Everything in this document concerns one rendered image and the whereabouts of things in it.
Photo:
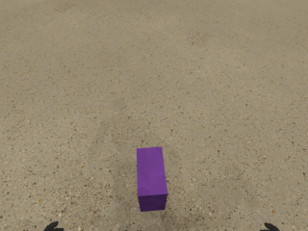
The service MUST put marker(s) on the carton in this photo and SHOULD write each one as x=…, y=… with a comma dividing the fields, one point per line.
x=151, y=179

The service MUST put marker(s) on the robot left hand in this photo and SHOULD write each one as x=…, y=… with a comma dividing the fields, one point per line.
x=51, y=227

